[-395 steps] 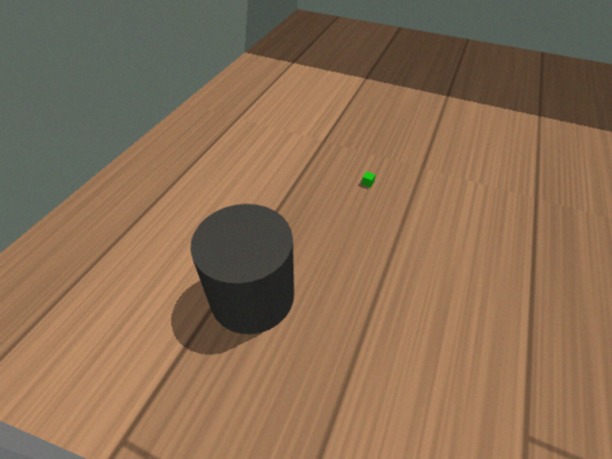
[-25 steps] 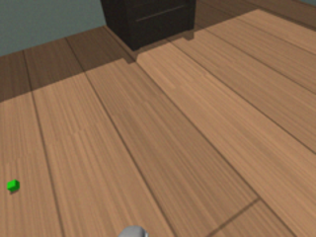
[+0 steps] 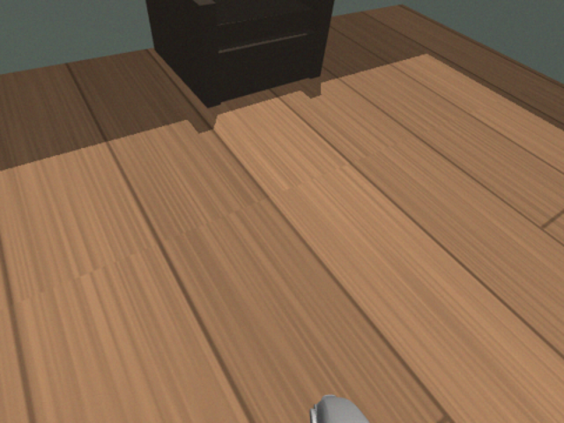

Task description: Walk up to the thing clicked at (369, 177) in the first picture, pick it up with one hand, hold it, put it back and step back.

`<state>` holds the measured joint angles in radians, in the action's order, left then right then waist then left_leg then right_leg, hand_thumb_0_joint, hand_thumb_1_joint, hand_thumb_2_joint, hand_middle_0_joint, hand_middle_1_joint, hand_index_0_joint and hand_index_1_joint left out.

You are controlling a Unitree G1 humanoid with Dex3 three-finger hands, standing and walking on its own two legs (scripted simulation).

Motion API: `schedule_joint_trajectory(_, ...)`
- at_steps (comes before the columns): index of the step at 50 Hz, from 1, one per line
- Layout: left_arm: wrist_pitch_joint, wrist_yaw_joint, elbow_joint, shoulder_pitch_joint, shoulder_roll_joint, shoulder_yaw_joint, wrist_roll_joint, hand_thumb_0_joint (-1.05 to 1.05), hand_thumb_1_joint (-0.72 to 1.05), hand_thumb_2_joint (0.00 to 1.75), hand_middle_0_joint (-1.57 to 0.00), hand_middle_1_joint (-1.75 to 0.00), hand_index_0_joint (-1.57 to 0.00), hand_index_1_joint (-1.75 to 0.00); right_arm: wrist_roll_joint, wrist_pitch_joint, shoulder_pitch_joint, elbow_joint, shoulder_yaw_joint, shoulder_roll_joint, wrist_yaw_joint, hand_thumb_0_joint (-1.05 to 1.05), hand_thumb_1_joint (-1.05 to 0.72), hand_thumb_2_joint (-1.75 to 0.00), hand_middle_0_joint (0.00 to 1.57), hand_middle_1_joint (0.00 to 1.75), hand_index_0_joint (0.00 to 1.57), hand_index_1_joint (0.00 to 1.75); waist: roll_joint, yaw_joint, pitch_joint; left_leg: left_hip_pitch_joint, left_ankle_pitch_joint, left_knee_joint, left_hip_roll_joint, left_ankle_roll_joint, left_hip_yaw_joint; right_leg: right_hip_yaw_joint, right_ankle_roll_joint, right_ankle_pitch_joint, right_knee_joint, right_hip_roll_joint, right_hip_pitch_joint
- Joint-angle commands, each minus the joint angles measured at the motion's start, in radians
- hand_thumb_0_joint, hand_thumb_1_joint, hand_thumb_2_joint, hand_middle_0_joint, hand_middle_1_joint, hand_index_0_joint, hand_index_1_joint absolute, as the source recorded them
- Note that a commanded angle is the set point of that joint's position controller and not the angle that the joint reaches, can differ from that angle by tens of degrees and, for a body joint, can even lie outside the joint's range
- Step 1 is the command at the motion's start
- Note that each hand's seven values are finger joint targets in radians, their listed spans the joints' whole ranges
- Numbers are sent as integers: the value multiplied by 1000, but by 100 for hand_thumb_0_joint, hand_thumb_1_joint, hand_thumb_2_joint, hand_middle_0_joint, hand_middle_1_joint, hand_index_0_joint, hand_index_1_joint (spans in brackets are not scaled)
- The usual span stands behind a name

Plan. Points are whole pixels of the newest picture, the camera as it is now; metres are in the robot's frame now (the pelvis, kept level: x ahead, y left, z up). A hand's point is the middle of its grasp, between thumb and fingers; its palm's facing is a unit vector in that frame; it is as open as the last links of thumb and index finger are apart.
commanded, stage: walk up
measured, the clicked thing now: out of the picture +0.32 +0.96 -0.75
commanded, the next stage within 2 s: stand in 1.68 s
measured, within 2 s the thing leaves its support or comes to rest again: neither
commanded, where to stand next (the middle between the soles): +0.33 -0.03 m, yaw -1 degrees
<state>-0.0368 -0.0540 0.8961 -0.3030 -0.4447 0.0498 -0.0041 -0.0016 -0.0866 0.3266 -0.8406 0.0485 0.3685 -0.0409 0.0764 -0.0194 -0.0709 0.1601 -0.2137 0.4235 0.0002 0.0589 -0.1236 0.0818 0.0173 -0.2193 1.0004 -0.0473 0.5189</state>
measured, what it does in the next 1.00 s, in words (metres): walks ahead: right foot, then left foot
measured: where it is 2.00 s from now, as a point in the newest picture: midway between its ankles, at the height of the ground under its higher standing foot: (269, 407)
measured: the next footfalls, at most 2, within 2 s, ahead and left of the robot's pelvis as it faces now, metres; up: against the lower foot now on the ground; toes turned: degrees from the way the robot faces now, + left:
right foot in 0.26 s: +0.25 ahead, -0.15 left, +0.00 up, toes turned -6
left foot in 0.74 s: +0.37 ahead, +0.10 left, +0.00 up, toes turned +1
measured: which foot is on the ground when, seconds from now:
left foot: down 0.00-0.30, up 0.32-0.72, down 0.74-1.00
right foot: up 0.00-0.24, down 0.26-0.76, up 0.78-1.00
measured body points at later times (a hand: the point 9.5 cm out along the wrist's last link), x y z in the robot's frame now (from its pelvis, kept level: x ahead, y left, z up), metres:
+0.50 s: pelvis +0.17 -0.05 +0.00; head +0.18 -0.07 +0.44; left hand +0.28 +0.25 -0.10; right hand +0.20 -0.36 -0.14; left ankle +0.19 +0.12 -0.67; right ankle +0.21 -0.14 -0.74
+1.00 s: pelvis +0.26 +0.00 -0.01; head +0.29 +0.03 +0.44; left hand +0.32 +0.30 -0.16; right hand +0.33 -0.32 -0.10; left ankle +0.33 +0.10 -0.74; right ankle +0.27 -0.17 -0.71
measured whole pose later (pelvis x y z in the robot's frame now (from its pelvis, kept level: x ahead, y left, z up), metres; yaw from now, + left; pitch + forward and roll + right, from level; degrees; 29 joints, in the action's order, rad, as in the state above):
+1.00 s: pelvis +0.26 +0.00 -0.01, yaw -2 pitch -2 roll -1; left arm 0.01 -0.02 0.93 -0.26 -0.41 0.02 -0.01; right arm -0.02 -0.05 0.22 -0.86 0.02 0.36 -0.01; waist 0.06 0.00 -0.11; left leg 0.32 -0.20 0.55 0.03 0.04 -0.07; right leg 0.02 0.02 -0.43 0.82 -0.05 0.36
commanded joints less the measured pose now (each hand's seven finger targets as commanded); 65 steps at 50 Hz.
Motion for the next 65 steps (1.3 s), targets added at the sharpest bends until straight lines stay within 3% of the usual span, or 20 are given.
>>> schedule_joint_trajectory(1,-8,-3,-64,-5,-158,51,1,0,90,90,-20,-30,-20,-30,-4,-29,28,70,88,278,19,0,-90,-90,20,30,20,30,-188,-8,-44,-48,5,-267,255,78,202,13,-24,71,-99,-21,108)
schedule_joint_trajectory(9,-31,-10,-105,130,-110,38,-8,0,90,90,-20,-30,-20,-30,-10,-2,53,77,89,274,14,0,-90,-90,20,30,20,30,-184,-35,-15,-109,290,-108,247,97,101,-124,7,70,-422,-17,-54)
schedule_joint_trajectory(13,-53,14,-47,-50,-164,71,-16,0,90,90,-20,-30,-20,-30,-5,9,54,102,63,227,15,0,-90,-90,20,30,20,30,-35,60,113,15,294,229,177,70,62,-130,49,41,-542,33,-448)
schedule_joint_trajectory(14,-61,25,-37,-138,-224,95,-20,0,90,90,-20,-30,-20,-30,1,5,109,112,43,174,14,0,-90,-90,20,30,20,30,113,87,202,135,121,457,108,32,26,92,89,-26,-599,-113,-605)
schedule_joint_trajectory(15,-65,35,-57,-157,-287,106,-14,0,90,90,-20,-30,-20,-30,3,11,137,115,26,144,12,0,-90,-90,20,30,20,30,224,91,220,371,-314,620,-18,-11,35,468,176,-84,-667,-328,-730)
schedule_joint_trajectory(16,-56,35,-54,-134,-300,108,1,0,90,90,-20,-30,-20,-30,1,27,102,88,54,257,24,0,-90,-90,20,30,20,30,130,107,169,415,-355,696,8,-9,121,559,254,-113,-695,-372,-662)
schedule_joint_trajectory(17,-52,39,-67,-116,-277,103,11,0,90,90,-20,-30,-20,-30,-2,27,82,74,58,271,31,0,-90,-90,20,30,20,30,96,101,126,426,-332,727,29,-13,163,505,263,-44,-698,-357,-599)
schedule_joint_trajectory(22,-64,45,-104,-13,-186,70,11,0,90,90,-20,-30,-20,-30,3,37,113,24,47,211,12,0,-90,-90,20,30,20,30,39,24,42,321,-136,639,42,-34,192,94,167,303,-690,-183,-382)
schedule_joint_trajectory(28,-55,27,-155,45,-201,83,-11,0,90,90,-20,-30,-20,-30,-16,36,59,23,69,225,-9,0,-90,-90,20,30,20,30,91,25,-45,323,-31,398,93,-86,131,30,208,-227,-813,-179,-227)
schedule_joint_trajectory(33,-34,29,-136,11,-188,64,-12,0,90,90,-20,-30,-20,-30,-24,13,-17,16,56,183,7,0,-90,-90,20,30,20,30,53,57,-11,172,38,217,59,-71,80,-5,192,42,-658,-184,-208)
schedule_joint_trajectory(36,-17,35,-143,57,-144,33,-1,0,90,90,-20,-30,-20,-30,-25,-4,73,-21,59,198,31,0,-90,-90,20,30,20,30,-63,-18,73,-35,104,40,27,-36,79,-63,122,148,-415,-126,-178)
schedule_joint_trajectory(38,-8,39,-139,-16,-48,3,17,0,90,90,-20,-30,-20,-30,-36,-14,77,1,77,319,46,0,-90,-90,20,30,20,30,-353,0,119,-133,149,-106,342,72,557,-130,17,-292,-129,74,-16)
schedule_joint_trajectory(39,10,54,-95,-72,-129,26,13,0,90,90,-20,-30,-20,-30,-16,-8,40,14,83,356,44,0,-90,-90,20,30,20,30,-267,15,118,-83,60,-112,413,185,632,-66,20,-387,-38,51,-37)
schedule_joint_trajectory(40,15,60,-78,-54,-165,32,5,0,90,90,-20,-30,-20,-30,-10,0,22,10,88,349,45,0,-90,-90,20,30,20,30,-265,8,84,-46,12,-114,416,224,644,-45,22,-388,10,16,-28)
schedule_joint_trajectory(44,24,50,-41,-40,-153,31,4,0,90,90,-20,-30,-20,-30,-11,1,-33,25,59,280,54,0,-90,-90,20,30,20,30,-249,21,75,11,162,-79,255,123,327,-15,18,-255,-54,-2,-75)
schedule_joint_trajectory(54,4,63,66,-52,-104,22,-7,0,90,90,-20,-30,-20,-30,-3,56,-175,24,33,246,41,0,-90,-90,20,30,20,30,-198,54,108,199,-26,54,212,85,240,-120,0,-44,-497,31,-373)
schedule_joint_trajectory(57,-19,71,37,88,-211,34,-22,0,90,90,-20,-30,-20,-30,13,62,-174,2,-1,147,38,0,-90,-90,20,30,20,30,65,7,25,233,-158,203,43,-43,129,268,113,-107,-710,-226,-234)
schedule_joint_trajectory(58,-12,65,28,175,-234,29,-20,0,90,90,-20,-30,-20,-30,14,66,-158,-37,11,183,42,0,-90,-90,20,30,20,30,77,-11,9,72,-234,219,36,-39,133,244,157,-133,-684,-249,-80)
schedule_joint_trajectory(61,-11,59,41,190,-141,2,-5,0,90,90,-20,-30,-20,-30,12,48,-179,-88,16,222,35,0,-90,-90,20,30,20,30,36,-12,40,-1,-4,67,109,-13,193,28,32,-38,-606,-92,-131)
schedule_joint_trajectory(65,-12,58,76,189,-147,0,1,0,90,90,-20,-30,-20,-30,8,48,-209,-128,-3,210,31,0,-90,-90,20,30,20,30,47,12,57,25,1,25,105,-18,186,46,26,-68,-655,-95,-217)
